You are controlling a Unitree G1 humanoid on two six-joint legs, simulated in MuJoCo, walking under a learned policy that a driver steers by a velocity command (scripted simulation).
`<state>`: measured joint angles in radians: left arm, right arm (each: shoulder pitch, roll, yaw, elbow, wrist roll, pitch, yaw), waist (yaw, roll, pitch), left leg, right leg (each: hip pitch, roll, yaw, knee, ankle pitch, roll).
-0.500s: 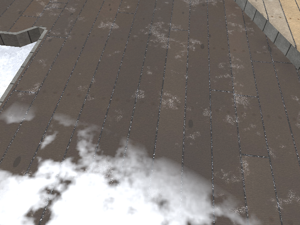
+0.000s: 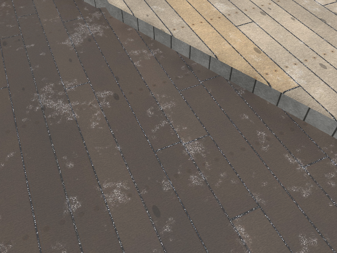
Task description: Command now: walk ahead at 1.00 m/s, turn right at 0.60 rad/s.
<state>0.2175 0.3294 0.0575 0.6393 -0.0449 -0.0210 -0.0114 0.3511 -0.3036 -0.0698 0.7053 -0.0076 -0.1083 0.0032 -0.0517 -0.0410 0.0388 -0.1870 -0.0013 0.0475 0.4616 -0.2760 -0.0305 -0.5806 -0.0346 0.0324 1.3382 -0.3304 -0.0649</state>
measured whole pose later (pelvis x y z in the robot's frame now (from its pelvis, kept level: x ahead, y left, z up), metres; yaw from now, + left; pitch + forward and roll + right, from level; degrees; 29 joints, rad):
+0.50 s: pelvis +0.44 -0.07 +0.00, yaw -1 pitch -2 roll -2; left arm 0.37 0.27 0.07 0.81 0.01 -0.10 -0.04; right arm 0.25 -0.31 -0.05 0.78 0.06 -0.07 0.00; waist 0.04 0.06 0.04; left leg -0.59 0.14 -0.09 1.25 -0.19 0.05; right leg -0.15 0.06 -0.13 0.42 -0.26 -0.08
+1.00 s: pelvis +0.83 -0.04 +0.00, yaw +26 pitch +1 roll +0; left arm 0.01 0.28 0.02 0.58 0.02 -0.09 0.02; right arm 0.30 -0.30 -0.07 0.68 0.01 -0.03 0.01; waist -0.06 0.01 0.10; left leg -0.34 -0.21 -0.12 0.46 -0.10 0.14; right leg -0.64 -0.03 0.22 1.07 -0.38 0.08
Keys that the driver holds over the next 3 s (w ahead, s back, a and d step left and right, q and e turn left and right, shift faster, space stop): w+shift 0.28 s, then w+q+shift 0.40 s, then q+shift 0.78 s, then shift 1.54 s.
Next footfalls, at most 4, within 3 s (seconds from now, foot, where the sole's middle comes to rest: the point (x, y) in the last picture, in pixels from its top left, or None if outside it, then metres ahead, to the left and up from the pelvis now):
0.30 right None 0.46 -0.15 -0.77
0.78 left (162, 161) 0.92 0.02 -0.77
1.18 right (174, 121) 1.16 -0.05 -0.77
1.62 left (154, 162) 0.91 0.06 -0.77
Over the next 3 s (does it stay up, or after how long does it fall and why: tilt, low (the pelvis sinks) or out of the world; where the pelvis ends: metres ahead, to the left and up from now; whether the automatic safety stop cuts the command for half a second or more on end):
stays up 1.02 -0.03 0.01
